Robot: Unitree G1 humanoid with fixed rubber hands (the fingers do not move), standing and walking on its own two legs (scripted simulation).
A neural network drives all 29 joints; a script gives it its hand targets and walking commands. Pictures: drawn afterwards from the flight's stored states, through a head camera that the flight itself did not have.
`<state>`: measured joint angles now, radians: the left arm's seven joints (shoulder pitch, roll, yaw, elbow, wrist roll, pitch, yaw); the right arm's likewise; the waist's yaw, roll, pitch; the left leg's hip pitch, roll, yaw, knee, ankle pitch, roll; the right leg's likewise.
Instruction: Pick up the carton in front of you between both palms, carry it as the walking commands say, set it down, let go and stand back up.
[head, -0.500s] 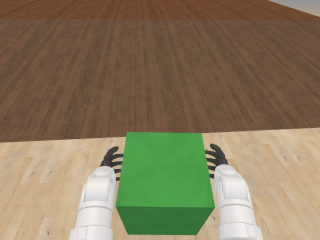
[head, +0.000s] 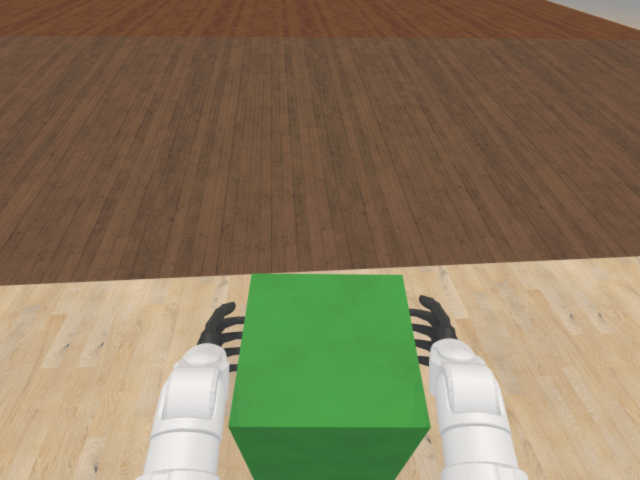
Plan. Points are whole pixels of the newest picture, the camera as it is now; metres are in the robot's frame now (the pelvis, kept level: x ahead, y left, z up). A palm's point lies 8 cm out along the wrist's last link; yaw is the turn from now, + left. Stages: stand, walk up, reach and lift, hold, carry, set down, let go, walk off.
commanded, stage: hold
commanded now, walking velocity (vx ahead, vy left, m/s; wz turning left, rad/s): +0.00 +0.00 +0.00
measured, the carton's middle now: (325, 381) +0.29 +0.00 -0.04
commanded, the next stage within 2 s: carry in 0.20 s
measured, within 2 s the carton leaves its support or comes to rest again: neither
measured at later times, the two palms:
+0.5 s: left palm (241, 315) +0.32 +0.11 +0.07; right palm (466, 319) +0.32 -0.18 +0.07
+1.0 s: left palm (264, 201) +0.57 +0.11 +0.08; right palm (432, 207) +0.55 -0.19 +0.08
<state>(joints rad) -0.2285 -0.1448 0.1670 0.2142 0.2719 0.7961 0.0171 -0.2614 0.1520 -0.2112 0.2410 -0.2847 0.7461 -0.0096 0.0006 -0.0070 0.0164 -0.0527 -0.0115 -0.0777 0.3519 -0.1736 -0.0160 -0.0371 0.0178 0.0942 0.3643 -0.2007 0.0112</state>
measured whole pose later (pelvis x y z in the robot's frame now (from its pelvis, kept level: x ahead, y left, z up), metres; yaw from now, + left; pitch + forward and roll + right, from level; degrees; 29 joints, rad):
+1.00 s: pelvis +0.29 -0.02 +0.00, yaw -4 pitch +5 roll +0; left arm -0.17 -0.14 0.12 -0.34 0.10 1.27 0.10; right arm -0.21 0.14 -0.12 -0.32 -0.11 1.22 -0.11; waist -0.02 0.01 -0.10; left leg -0.04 0.05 0.21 0.27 -0.31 -0.01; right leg -0.57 -0.08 -0.16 0.58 -0.14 0.00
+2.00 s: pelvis +0.95 -0.07 -0.02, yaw -4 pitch +3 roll +0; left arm -0.24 -0.14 0.13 -0.54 0.09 1.31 0.11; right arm -0.27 0.15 -0.14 -0.50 -0.10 1.26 -0.11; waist 0.00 0.01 -0.04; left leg 0.05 0.04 0.22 0.35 -0.43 -0.02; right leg -0.51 -0.06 -0.21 0.49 -0.07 -0.04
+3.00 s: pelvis +1.59 -0.13 +0.02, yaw -1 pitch +5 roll +0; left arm -0.80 -0.07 0.25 -0.07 0.11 1.34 0.14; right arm -0.82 0.00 -0.29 -0.05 -0.08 1.32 -0.14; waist 0.03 0.01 0.10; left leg -0.54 0.00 -0.01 1.33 -0.45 0.05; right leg -0.45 -0.01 -0.14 0.60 -0.33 -0.04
